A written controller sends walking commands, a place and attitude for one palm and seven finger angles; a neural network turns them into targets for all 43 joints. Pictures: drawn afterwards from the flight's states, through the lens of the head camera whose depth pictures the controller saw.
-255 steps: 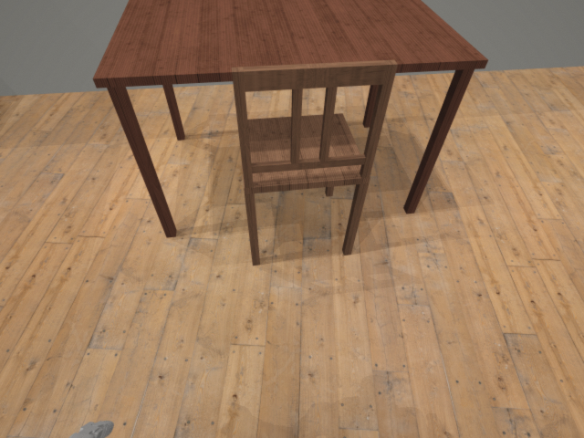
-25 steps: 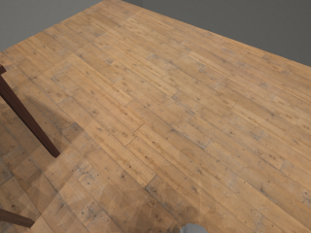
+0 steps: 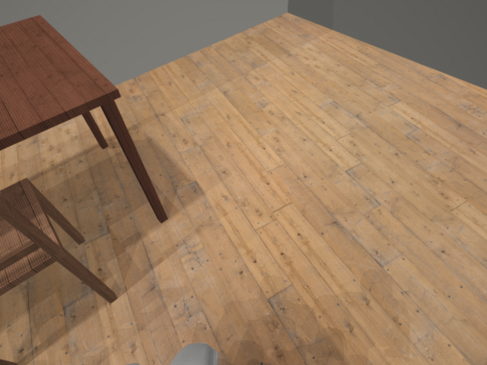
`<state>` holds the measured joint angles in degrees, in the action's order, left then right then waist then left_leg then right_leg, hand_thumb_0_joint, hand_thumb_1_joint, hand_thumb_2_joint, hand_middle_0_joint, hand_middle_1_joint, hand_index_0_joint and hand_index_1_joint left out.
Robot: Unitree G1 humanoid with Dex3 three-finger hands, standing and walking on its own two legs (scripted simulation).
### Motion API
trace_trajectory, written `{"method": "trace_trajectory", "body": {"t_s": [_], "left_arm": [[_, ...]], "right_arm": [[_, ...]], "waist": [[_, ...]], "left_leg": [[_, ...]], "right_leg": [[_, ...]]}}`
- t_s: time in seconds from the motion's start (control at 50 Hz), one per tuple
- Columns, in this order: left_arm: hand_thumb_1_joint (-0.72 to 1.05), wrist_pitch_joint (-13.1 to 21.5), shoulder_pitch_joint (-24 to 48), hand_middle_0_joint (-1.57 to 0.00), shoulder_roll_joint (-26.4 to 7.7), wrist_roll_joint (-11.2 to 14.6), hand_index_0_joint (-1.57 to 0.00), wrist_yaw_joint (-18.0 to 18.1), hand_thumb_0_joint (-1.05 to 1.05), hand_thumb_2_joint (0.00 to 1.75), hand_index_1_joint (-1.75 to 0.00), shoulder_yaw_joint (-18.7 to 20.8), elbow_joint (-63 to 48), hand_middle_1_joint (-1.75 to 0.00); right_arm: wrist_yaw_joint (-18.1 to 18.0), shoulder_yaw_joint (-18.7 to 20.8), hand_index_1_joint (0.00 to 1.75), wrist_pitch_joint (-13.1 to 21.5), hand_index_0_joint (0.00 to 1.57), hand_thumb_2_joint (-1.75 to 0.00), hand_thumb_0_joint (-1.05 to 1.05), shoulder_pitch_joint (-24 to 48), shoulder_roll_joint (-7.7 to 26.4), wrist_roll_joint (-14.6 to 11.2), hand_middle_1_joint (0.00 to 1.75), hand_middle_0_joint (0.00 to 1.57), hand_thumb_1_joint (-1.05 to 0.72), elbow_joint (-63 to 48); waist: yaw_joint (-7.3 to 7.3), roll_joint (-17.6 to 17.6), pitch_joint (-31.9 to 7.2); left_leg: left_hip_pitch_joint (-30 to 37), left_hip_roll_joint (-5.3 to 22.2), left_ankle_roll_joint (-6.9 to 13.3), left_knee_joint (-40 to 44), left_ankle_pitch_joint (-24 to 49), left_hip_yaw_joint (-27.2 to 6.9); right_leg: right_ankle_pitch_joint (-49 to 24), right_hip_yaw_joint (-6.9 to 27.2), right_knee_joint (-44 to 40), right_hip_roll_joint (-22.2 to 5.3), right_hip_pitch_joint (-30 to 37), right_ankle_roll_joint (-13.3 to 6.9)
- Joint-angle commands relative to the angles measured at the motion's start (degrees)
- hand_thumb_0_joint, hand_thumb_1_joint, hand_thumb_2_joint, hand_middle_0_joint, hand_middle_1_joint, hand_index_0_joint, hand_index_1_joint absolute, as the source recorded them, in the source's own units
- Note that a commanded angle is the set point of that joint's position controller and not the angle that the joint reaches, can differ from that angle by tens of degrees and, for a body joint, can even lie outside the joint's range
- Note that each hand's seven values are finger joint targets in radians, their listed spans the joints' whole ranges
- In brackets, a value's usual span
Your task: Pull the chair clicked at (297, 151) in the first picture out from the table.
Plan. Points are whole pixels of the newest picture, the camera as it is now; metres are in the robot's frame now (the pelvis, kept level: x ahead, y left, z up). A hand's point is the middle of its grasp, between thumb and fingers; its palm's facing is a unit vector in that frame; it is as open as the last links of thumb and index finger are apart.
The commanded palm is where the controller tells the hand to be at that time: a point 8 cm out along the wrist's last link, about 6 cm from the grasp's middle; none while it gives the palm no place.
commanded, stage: turn to face it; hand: left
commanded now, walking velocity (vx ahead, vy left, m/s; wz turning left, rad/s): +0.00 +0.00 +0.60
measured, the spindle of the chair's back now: out of the picture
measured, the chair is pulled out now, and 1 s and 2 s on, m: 0.00 0.00 0.00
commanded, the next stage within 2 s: take the last steps up to it in 1.02 s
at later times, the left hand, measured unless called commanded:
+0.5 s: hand out of the picture +0.00 +0.29 -0.17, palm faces +0.34 -0.90 -0.27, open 7.4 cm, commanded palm none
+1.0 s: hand out of the picture -0.08 +0.21 -0.16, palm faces +0.56 -0.79 -0.27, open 7.4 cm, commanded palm none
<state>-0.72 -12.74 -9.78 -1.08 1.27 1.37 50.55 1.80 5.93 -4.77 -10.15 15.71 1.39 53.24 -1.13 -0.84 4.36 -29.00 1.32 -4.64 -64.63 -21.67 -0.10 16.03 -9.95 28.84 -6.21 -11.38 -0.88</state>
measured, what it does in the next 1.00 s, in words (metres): steps on the spot, turning left: left foot, then right foot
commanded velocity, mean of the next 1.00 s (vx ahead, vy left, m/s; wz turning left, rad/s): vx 0.00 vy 0.00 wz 0.51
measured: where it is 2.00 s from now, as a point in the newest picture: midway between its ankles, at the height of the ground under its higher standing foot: outside the picture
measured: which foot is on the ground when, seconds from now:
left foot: up 0.00-0.20, down 0.22-0.70, up 0.72-1.00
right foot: down 0.00-0.22, up 0.24-0.66, down 0.68-1.00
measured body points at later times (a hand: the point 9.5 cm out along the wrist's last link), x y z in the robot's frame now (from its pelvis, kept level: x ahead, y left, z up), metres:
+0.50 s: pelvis -0.02 +0.05 +0.00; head +0.01 +0.08 +0.45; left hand -0.02 +0.34 -0.15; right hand +0.15 -0.16 -0.13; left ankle -0.03 +0.14 -0.74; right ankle +0.03 -0.11 -0.68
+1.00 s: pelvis -0.02 +0.01 +0.00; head +0.02 +0.02 +0.45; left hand -0.11 +0.26 -0.14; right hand +0.18 -0.17 -0.15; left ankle -0.12 +0.13 -0.69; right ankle +0.04 -0.08 -0.74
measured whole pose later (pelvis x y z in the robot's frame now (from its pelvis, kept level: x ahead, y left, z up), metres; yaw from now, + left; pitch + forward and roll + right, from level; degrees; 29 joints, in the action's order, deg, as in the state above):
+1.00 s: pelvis -0.02 +0.01 +0.00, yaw +34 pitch -1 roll +2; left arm -0.6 -13.0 -10.9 -1.4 1.3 1.7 51.6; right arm 1.1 4.5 -4.7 -10.9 14.5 1.0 55.3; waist -0.2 -0.2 5.0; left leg -22.3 1.3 -3.8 -53.2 -26.0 0.2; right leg 15.9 -9.6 29.3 -7.0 -12.2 0.2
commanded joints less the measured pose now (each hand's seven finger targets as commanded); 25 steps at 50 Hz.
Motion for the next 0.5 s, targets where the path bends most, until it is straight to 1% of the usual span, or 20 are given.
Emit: {"method": "trace_trajectory", "body": {"t_s": [0.0, 0.02, 0.06, 0.1, 0.12, 0.14, 0.16, 0.18, 0.2, 0.22, 0.24, 0.26, 0.28, 0.3, 0.32, 0.34, 0.38, 0.4, 0.42, 0.48], "left_arm": [[0.90, 1.1, -4.2, -0.20, -13.3, -0.5, -0.20, 0.6, 0.00, 0.90, -0.30, 3.8, -2.5, -0.30], [0.90, 1.0, -4.4, -0.20, -13.9, -0.6, -0.20, 0.6, 0.00, 0.90, -0.30, 4.0, -2.3, -0.30], [0.90, 0.7, -4.9, -0.20, -14.6, -0.7, -0.20, 0.5, 0.00, 0.90, -0.30, 4.2, -1.9, -0.30], [0.90, 0.5, -4.5, -0.20, -15.3, -0.8, -0.20, 0.5, 0.00, 0.90, -0.30, 4.8, -1.7, -0.30], [0.90, 0.4, -4.2, -0.20, -15.6, -0.8, -0.20, 0.4, 0.00, 0.90, -0.30, 5.0, -1.5, -0.30], [0.90, 0.2, -4.0, -0.20, -15.6, -0.5, -0.20, 0.3, 0.00, 0.90, -0.30, 5.1, -1.2, -0.30], [0.90, 0.0, -3.7, -0.20, -15.3, 0.0, -0.20, 0.1, 0.00, 0.90, -0.30, 5.2, -1.1, -0.30], [0.90, -0.3, -3.9, -0.20, -13.4, 0.4, -0.20, -0.2, 0.00, 0.90, -0.30, 5.0, -1.7, -0.30], [0.90, -0.3, -1.6, -0.20, -9.3, 0.6, -0.20, -0.7, 0.00, 0.90, -0.30, 4.0, -4.8, -0.30], [0.90, -1.1, 2.7, -0.20, -10.6, -0.1, -0.20, -0.2, 0.00, 0.90, -0.30, 3.6, -6.0, -0.30], [0.90, -1.2, 4.7, -0.20, -9.4, 0.1, -0.20, 0.0, 0.00, 0.90, -0.30, 3.9, -5.4, -0.30], [0.90, -1.1, 5.3, -0.20, -10.2, 0.3, -0.20, -0.2, 0.00, 0.90, -0.30, 4.2, -4.7, -0.30], [0.90, -1.1, 3.7, -0.20, -10.3, 0.3, -0.20, -0.6, 0.00, 0.90, -0.30, 4.3, -3.6, -0.30], [0.90, -1.1, 2.1, -0.20, -10.2, 0.2, -0.20, -0.8, 0.00, 0.90, -0.30, 4.3, -2.7, -0.30], [0.90, -1.2, 1.2, -0.20, -10.2, 0.2, -0.20, -0.8, 0.00, 0.90, -0.30, 4.4, -2.2, -0.30], [0.90, -1.2, 1.0, -0.20, -10.2, 0.2, -0.20, -0.8, 0.00, 0.90, -0.30, 4.2, -2.2, -0.30], [0.90, -1.3, 1.7, -0.20, -10.3, 0.3, -0.20, -0.5, 0.00, 0.90, -0.30, 4.2, -2.6, -0.30], [0.90, -1.3, 2.3, -0.20, -10.1, 0.3, -0.20, -0.4, 0.00, 0.90, -0.30, 4.1, -2.9, -0.30], [0.90, -1.3, 3.5, -0.20, -9.9, 0.3, -0.20, -0.4, 0.00, 0.90, -0.30, 4.1, -3.4, -0.30], [0.90, -1.1, 5.9, -0.20, -9.7, 0.5, -0.20, -0.1, 0.00, 0.90, -0.30, 3.8, -4.8, -0.30]], "right_arm": [[0.1, -0.2, 0.30, 1.3, 0.20, -0.90, 0.00, 6.3, 2.4, -0.4, 0.30, 0.20, -0.90, -5.6], [0.1, -0.4, 0.30, 1.4, 0.20, -0.90, 0.00, 6.9, 2.5, -0.4, 0.30, 0.20, -0.90, -5.8], [0.1, -0.8, 0.30, 1.7, 0.20, -0.90, 0.00, 7.9, 2.1, -0.6, 0.30, 0.20, -0.90, -6.1], [0.0, -1.2, 0.30, 2.3, 0.20, -0.90, 0.00, 7.3, 1.8, -0.9, 0.30, 0.20, -0.90, -6.3], [-0.1, -1.2, 0.30, 2.7, 0.20, -0.90, 0.00, 6.0, 2.0, -0.9, 0.30, 0.20, -0.90, -6.1], [-0.2, -1.1, 0.30, 2.9, 0.20, -0.90, 0.00, 4.2, 2.4, -0.8, 0.30, 0.20, -0.90, -5.8], [-0.3, -0.8, 0.30, 3.3, 0.20, -0.90, 0.00, 1.7, 3.9, -0.6, 0.30, 0.20, -0.90, -5.2], [-0.4, 0.3, 0.30, 3.8, 0.20, -0.90, 0.00, -1.9, 8.4, -0.4, 0.30, 0.20, -0.90, -4.7], [-0.8, 2.0, 0.30, 4.0, 0.20, -0.90, 0.00, -5.4, 15.0, -0.3, 0.30, 0.20, -0.90, -4.4], [-1.2, 2.0, 0.30, 3.6, 0.20, -0.90, 0.00, -8.9, 15.2, -0.6, 0.30, 0.20, -0.90, -2.6], [-2.0, 1.7, 0.30, 3.8, 0.20, -0.90, 0.00, -7.4, 13.7, -0.4, 0.30, 0.20, -0.90, -2.5], [-2.4, 1.1, 0.30, 3.8, 0.20, -0.90, 0.00, -3.8, 11.6, -0.3, 0.30, 0.20, -0.90, -3.5], [-2.4, 0.4, 0.30, 4.0, 0.20, -0.90, 0.00, -0.1, 10.0, -0.2, 0.30, 0.20, -0.90, -4.5], [-2.4, 0.1, 0.30, 4.2, 0.20, -0.90, 0.00, 1.7, 9.2, -0.2, 0.30, 0.20, -0.90, -5.1], [-2.4, 0.0, 0.30, 4.3, 0.20, -0.90, 0.00, 2.0, 8.8, -0.3, 0.30, 0.20, -0.90, -5.3], [-2.4, 0.0, 0.30, 4.4, 0.20, -0.90, 0.00, 1.6, 8.9, -0.3, 0.30, 0.20, -0.90, -5.1], [-2.3, 0.1, 0.30, 4.3, 0.20, -0.90, 0.00, 0.6, 8.8, -0.4, 0.30, 0.20, -0.90, -4.8], [-2.3, 0.2, 0.30, 4.2, 0.20, -0.90, 0.00, -0.1, 8.8, -0.3, 0.30, 0.20, -0.90, -4.8], [-2.3, 0.3, 0.30, 4.1, 0.20, -0.90, 0.00, -1.0, 8.9, -0.3, 0.30, 0.20, -0.90, -4.5], [-2.2, 0.7, 0.30, 3.8, 0.20, -0.90, 0.00, -2.2, 9.1, -0.1, 0.30, 0.20, -0.90, -4.1]], "waist": [[3.54, 11.0, -3.7], [3.87, 11.7, -4.1], [4.34, 12.4, -4.9], [4.50, 14.4, -6.4], [3.90, 13.8, -7.7], [2.94, 13.4, -8.6], [1.42, 10.4, -9.5], [-0.75, -0.9, -12.1], [-3.15, -19.3, -11.5], [-4.70, -13.0, -11.5], [-4.04, -14.5, -10.1], [-2.91, -12.9, -6.6], [-0.73, -9.4, -6.1], [0.28, -8.1, -5.7], [0.59, -7.0, -5.9], [0.64, -6.8, -6.4], [0.25, -6.9, -6.8], [-0.04, -6.1, -6.9], [-0.54, -6.2, -6.2], [-1.29, -7.1, -6.5]], "left_leg": [[-3.0, 0.8, -0.5, 7.0, -2.8, 2.7], [-1.8, 1.1, -0.3, 9.1, -3.4, 3.3], [0.9, 0.7, 0.2, 14.0, -4.4, 4.7], [4.5, 0.6, 1.1, 20.5, -5.5, 5.8], [6.8, 0.3, 1.5, 25.0, -3.8, 6.6], [10.1, -0.1, 1.8, 30.9, 0.4, 7.4], [17.1, 0.1, 2.5, 38.3, 7.6, 7.1], [28.5, 6.5, 5.1, 44.2, 17.0, -1.6], [35.3, 22.3, 13.2, 44.0, 42.1, -21.1], [31.5, 24.1, 17.0, 43.2, 42.8, -20.1], [28.9, 20.6, 16.6, 42.8, 40.8, -19.1], [24.3, 17.5, 15.6, 43.6, 37.5, -16.6], [22.3, 15.2, 14.3, 44.1, 34.5, -13.9], [21.3, 13.2, 13.4, 44.3, 34.1, -11.9], [21.1, 12.1, 13.1, 44.5, 34.1, -11.2], [21.7, 11.3, 13.0, 44.4, 34.6, -10.5], [22.3, 11.3, 13.8, 44.8, 33.4, -12.6], [22.9, 11.5, 14.2, 44.8, 32.4, -13.9], [22.7, 11.4, 14.4, 44.9, 31.8, -15.0], [22.8, 11.4, 15.1, 43.9, 31.9, -18.5]], "right_leg": [[-22.6, 7.6, -8.9, -14.4, 8.1, -5.7], [-23.6, 7.1, -8.4, -15.2, 8.2, -6.0], [-25.2, 6.3, -7.3, -15.8, 8.2, -6.2], [-26.9, 5.3, -5.0, -16.8, 8.6, -6.1], [-28.1, 4.2, -2.9, -16.7, 9.1, -5.4], [-27.9, 2.1, 0.0, -16.0, 8.6, -3.8], [-24.5, -0.1, 4.5, -14.8, 4.4, -1.3], [-14.4, -1.8, 16.0, -11.6, -5.7, 2.0], [20.6, -1.7, 28.1, -3.5, -23.7, 6.8], [22.2, 4.8, 34.6, -2.8, -24.0, 6.1], [18.8, 7.5, 37.4, -2.4, -25.2, 6.0], [14.4, 8.7, 38.8, -2.4, -24.6, 6.1], [10.3, 9.0, 39.1, -2.2, -23.2, 6.3], [8.2, 8.8, 38.3, -1.8, -21.8, 6.5], [7.0, 8.7, 37.4, -1.3, -20.7, 6.7], [6.6, 8.8, 35.6, -0.8, -20.0, 6.8], [6.5, 9.1, 33.0, -0.1, -19.3, 7.0], [6.8, 9.4, 31.4, 0.3, -19.3, 7.1], [7.2, 9.5, 30.0, 0.6, -19.1, 7.1], [8.9, 10.0, 24.9, 1.8, -17.8, 6.9]]}}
